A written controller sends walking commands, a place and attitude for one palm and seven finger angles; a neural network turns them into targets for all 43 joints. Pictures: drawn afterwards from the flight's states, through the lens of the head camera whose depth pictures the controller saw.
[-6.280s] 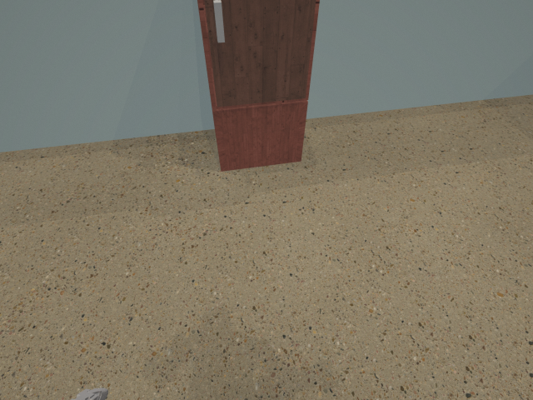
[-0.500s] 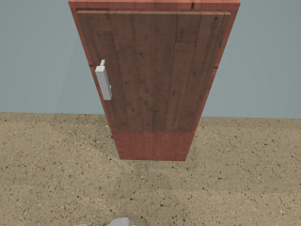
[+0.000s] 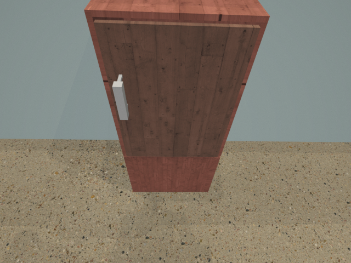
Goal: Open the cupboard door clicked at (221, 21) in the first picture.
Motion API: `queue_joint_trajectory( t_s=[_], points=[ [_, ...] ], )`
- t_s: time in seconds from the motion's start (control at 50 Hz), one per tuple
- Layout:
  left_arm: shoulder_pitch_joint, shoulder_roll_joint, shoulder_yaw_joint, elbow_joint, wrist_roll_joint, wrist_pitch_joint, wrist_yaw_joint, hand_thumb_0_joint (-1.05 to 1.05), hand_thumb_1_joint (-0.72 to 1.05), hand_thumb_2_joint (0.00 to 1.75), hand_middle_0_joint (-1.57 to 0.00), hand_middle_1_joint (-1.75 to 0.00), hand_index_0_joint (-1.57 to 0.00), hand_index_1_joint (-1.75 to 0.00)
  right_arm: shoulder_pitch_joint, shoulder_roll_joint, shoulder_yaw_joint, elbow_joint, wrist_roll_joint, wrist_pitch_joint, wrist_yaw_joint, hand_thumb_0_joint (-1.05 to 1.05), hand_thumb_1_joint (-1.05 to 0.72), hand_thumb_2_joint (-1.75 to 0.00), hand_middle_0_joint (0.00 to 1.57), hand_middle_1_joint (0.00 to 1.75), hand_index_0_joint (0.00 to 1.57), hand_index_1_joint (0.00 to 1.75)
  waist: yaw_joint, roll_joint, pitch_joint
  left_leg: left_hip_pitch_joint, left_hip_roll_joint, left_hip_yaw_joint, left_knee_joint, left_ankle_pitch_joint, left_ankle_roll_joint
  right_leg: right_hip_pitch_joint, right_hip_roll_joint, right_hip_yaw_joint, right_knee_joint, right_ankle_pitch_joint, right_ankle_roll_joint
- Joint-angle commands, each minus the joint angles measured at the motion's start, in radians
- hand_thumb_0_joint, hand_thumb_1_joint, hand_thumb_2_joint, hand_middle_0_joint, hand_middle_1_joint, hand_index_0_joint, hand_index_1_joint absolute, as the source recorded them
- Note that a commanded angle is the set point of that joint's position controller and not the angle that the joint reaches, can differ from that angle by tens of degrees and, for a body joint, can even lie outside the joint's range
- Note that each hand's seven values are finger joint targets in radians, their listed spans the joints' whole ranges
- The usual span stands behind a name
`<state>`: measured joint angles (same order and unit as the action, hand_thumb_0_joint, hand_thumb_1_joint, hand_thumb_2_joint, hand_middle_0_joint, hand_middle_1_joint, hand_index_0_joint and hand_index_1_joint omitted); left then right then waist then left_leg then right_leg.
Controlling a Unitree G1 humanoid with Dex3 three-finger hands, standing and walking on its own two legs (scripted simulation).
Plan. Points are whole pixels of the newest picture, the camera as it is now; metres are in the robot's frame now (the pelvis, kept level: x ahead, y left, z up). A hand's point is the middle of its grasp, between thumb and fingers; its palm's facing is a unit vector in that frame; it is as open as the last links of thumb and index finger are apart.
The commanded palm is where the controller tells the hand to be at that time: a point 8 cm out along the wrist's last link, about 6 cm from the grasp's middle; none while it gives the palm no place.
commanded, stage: come to a stop and stand still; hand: left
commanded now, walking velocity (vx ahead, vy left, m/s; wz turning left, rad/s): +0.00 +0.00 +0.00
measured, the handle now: (122, 97) +0.57 +0.20 +0.03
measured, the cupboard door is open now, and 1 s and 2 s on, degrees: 0 0 0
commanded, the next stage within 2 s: look again from close up in 1.04 s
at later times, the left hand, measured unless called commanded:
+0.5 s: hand out of the picture -0.02 +0.11 -0.18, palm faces +0.06 -0.99 -0.14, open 7.4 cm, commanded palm none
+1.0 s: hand out of the picture +0.01 +0.12 -0.18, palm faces +0.07 -0.98 -0.18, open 7.4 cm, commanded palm none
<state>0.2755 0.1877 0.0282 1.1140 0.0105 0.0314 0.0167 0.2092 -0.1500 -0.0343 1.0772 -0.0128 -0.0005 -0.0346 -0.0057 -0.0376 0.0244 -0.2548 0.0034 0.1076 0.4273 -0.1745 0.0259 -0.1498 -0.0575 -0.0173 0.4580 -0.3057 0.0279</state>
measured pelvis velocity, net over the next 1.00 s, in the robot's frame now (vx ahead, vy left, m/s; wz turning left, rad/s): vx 0.03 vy -0.04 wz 0.02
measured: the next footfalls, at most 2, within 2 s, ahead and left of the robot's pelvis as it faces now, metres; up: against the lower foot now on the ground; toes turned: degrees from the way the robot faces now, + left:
none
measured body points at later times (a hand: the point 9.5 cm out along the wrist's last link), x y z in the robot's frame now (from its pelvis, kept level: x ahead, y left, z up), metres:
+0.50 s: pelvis +0.00 -0.04 +0.00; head +0.02 -0.04 +0.45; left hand -0.02 +0.16 -0.16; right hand -0.05 -0.24 -0.16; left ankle +0.03 +0.11 -0.74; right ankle -0.04 -0.13 -0.74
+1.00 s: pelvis +0.03 -0.04 +0.00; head +0.04 -0.04 +0.45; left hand +0.01 +0.18 -0.16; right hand +0.04 -0.26 -0.16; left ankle +0.03 +0.11 -0.74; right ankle -0.04 -0.13 -0.74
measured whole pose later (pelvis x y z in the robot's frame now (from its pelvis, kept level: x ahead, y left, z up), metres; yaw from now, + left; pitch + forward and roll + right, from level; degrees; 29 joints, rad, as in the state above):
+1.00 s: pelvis +0.03 -0.04 +0.00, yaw +1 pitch -1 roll +1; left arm 0.31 0.13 0.01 1.13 0.00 -0.01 0.04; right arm 0.25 -0.14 -0.01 1.15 -0.01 -0.01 -0.05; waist 0.00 -0.01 0.04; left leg -0.18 0.06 0.07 0.42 -0.22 -0.04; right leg -0.05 0.01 -0.05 0.40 -0.33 -0.03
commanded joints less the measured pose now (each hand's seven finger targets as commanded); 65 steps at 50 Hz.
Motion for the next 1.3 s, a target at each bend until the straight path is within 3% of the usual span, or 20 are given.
queue_joint_trajectory(
  t_s=[0.0,0.02,0.04,0.1,0.2,0.28,0.4,0.8,1.1,1.12,1.14,1.16,1.18,1.2,1.22,1.24,1.26,1.28],
  points=[
    [0.058,0.089,-0.004,-0.009,0.002,-0.032,0.019,0.0,0.9,0.9,-0.2,-0.3,-0.2,-0.3,0.057,-0.079,-0.01,-0.004,0.012,-0.007,0.011,0.0,-0.9,-0.9,0.2,0.3,0.2,0.3,-0.01,0.066,0.002,0.057,0.103,-0.123,-0.066,0.038,-0.021,-0.029,-0.109,0.075,-0.148,0.147,-0.052],
    [0.048,0.086,-0.004,-0.002,0.001,-0.04,0.019,0.0,0.9,0.9,-0.2,-0.3,-0.2,-0.3,0.054,-0.073,-0.006,0.003,0.005,-0.002,0.009,0.0,-0.9,-0.9,0.2,0.3,0.2,0.3,-0.01,-0.084,0.011,0.078,0.091,-0.102,-0.043,0.035,-0.027,-0.066,-0.09,0.085,-0.164,0.136,-0.053],
    [0.038,0.075,-0.01,-0.003,-0.001,-0.042,0.019,0.0,0.9,0.9,-0.2,-0.3,-0.2,-0.3,0.063,-0.079,-0.004,0.012,0.004,0.002,0.009,0.0,-0.9,-0.9,0.2,0.3,0.2,0.3,-0.015,-0.123,0.039,0.092,0.088,-0.094,-0.037,0.016,-0.029,-0.105,-0.098,0.092,-0.188,0.096,-0.059],
    [0.031,0.062,-0.012,-0.007,-0.003,-0.04,0.022,0.0,0.9,0.9,-0.2,-0.3,-0.2,-0.3,0.104,-0.075,0.001,0.046,0.002,0.003,0.011,0.0,-0.9,-0.9,0.2,0.3,0.2,0.3,-0.016,-0.044,0.085,0.106,0.096,-0.1,-0.053,0.025,-0.028,-0.145,-0.072,0.079,-0.199,-0.004,-0.056],
    [0.064,0.05,-0.01,-0.004,-0.006,-0.037,0.024,0.0,0.9,0.9,-0.2,-0.3,-0.2,-0.3,0.141,-0.052,0.008,0.069,0.0,0.008,0.008,0.0,-0.9,-0.9,0.2,0.3,0.2,0.3,-0.008,-0.009,0.112,0.077,0.092,-0.093,-0.044,0.002,-0.033,-0.155,-0.065,0.089,-0.216,-0.069,-0.064],
    [0.081,0.035,-0.009,-0.002,-0.009,-0.039,0.024,0.0,0.9,0.9,-0.2,-0.3,-0.2,-0.3,0.164,-0.038,0.01,0.079,-0.002,0.006,0.004,0.0,-0.9,-0.9,0.2,0.3,0.2,0.3,-0.006,0.004,0.105,0.071,0.093,-0.089,-0.033,0.024,-0.035,-0.144,-0.063,0.086,-0.208,-0.044,-0.07],
    [0.105,0.013,-0.007,0.007,-0.008,-0.042,0.026,0.0,0.9,0.9,-0.2,-0.3,-0.2,-0.3,0.179,-0.031,0.011,0.086,0.002,-0.004,-0.004,0.0,-0.9,-0.9,0.2,0.3,0.2,0.3,-0.002,0.041,0.069,0.093,0.108,-0.095,-0.029,0.091,-0.031,-0.094,-0.048,0.067,-0.172,0.094,-0.068],
    [0.13,0.016,-0.007,0.006,-0.001,-0.045,0.032,0.0,0.9,0.9,-0.2,-0.3,-0.2,-0.3,0.124,-0.056,0.009,0.062,0.004,-0.009,-0.012,0.0,-0.9,-0.9,0.2,0.3,0.2,0.3,0.003,0.032,0.046,0.148,0.119,-0.09,-0.014,0.214,-0.022,-0.029,-0.05,0.039,-0.133,0.326,-0.053],
    [0.108,0.048,-0.006,-0.005,-0.001,-0.044,0.03,0.0,0.9,0.9,-0.2,-0.3,-0.2,-0.3,0.102,-0.085,0.014,0.054,0.004,-0.012,-0.011,0.0,-0.9,-0.9,0.2,0.3,0.2,0.3,0.007,0.022,0.04,0.16,0.118,-0.093,-0.027,0.251,-0.021,0.008,-0.055,0.029,-0.135,0.359,-0.049],
    [0.189,0.072,-0.01,0.006,0.019,-0.086,0.067,0.0,0.9,0.9,-0.2,-0.3,-0.2,-0.3,-0.024,-0.111,0.014,-0.034,0.01,-0.028,0.006,0.0,-0.9,-0.9,0.2,0.3,0.2,0.3,0.052,-0.017,0.088,0.028,0.099,-0.035,0.243,0.18,-0.04,-0.063,-0.124,0.145,-0.154,0.854,0.018],
    [0.133,0.114,-0.001,-0.044,0.017,-0.095,0.059,0.0,0.9,0.9,-0.2,-0.3,-0.2,-0.3,0.039,-0.05,0.018,-0.072,0.006,-0.017,0.016,0.0,-0.9,-0.9,0.2,0.3,0.2,0.3,-0.016,-0.051,0.059,-0.055,0.062,-0.075,0.233,-0.153,-0.019,0.008,-0.156,0.117,-0.079,0.892,-0.04],
    [0.097,0.1,-0.008,-0.062,0.018,-0.097,0.054,0.0,0.9,0.9,-0.2,-0.3,-0.2,-0.3,0.08,-0.049,0.015,-0.068,0.005,-0.015,0.016,0.0,-0.9,-0.9,0.2,0.3,0.2,0.3,-0.029,-0.065,0.004,-0.054,0.063,-0.061,0.21,-0.167,-0.015,0.028,-0.133,0.093,-0.045,0.803,-0.085],
    [0.082,0.101,-0.009,-0.084,0.013,-0.1,0.051,0.0,0.9,0.9,-0.2,-0.3,-0.2,-0.3,0.113,-0.057,0.016,-0.071,0.004,-0.02,0.019,0.0,-0.9,-0.9,0.2,0.3,0.2,0.3,-0.039,-0.065,-0.054,-0.025,0.052,-0.059,0.154,-0.089,-0.015,0.066,-0.106,0.077,0.001,0.778,-0.099],
    [0.078,0.097,-0.002,-0.096,0.009,-0.1,0.05,0.0,0.9,0.9,-0.2,-0.3,-0.2,-0.3,0.138,-0.066,0.015,-0.061,-0.001,-0.028,0.021,0.0,-0.9,-0.9,0.2,0.3,0.2,0.3,-0.036,0.026,-0.093,0.03,0.053,-0.059,0.111,0.046,-0.008,0.082,-0.082,0.045,0.062,0.766,-0.094],
    [0.097,0.086,-0.003,-0.105,0.003,-0.093,0.05,0.0,0.9,0.9,-0.2,-0.3,-0.2,-0.3,0.144,-0.09,0.015,-0.066,-0.002,-0.033,0.017,0.0,-0.9,-0.9,0.2,0.3,0.2,0.3,-0.023,0.055,-0.11,0.07,0.083,-0.089,0.122,0.212,0.008,0.042,-0.056,0.041,0.078,0.628,-0.083],
    [0.108,0.074,-0.004,-0.107,0.003,-0.084,0.051,0.0,0.9,0.9,-0.2,-0.3,-0.2,-0.3,0.136,-0.107,0.013,-0.069,-0.002,-0.033,0.011,0.0,-0.9,-0.9,0.2,0.3,0.2,0.3,-0.011,0.088,-0.095,0.085,0.111,-0.106,0.138,0.318,0.017,0.006,-0.035,0.038,0.068,0.483,-0.078],
    [0.111,0.069,-0.007,-0.103,0.003,-0.072,0.049,0.0,0.9,0.9,-0.2,-0.3,-0.2,-0.3,0.124,-0.112,0.014,-0.073,0.0,-0.032,0.008,0.0,-0.9,-0.9,0.2,0.3,0.2,0.3,-0.004,0.144,-0.072,0.083,0.124,-0.122,0.124,0.342,0.023,-0.019,-0.021,0.028,0.056,0.328,-0.072],
    [0.11,0.068,-0.01,-0.103,0.005,-0.064,0.046,0.0,0.9,0.9,-0.2,-0.3,-0.2,-0.3,0.109,-0.113,0.015,-0.079,0.001,-0.028,0.006,0.0,-0.9,-0.9,0.2,0.3,0.2,0.3,0.0,0.118,-0.03,0.056,0.126,-0.136,0.113,0.305,0.028,-0.04,-0.007,0.028,0.034,0.23,-0.07]
  ],
)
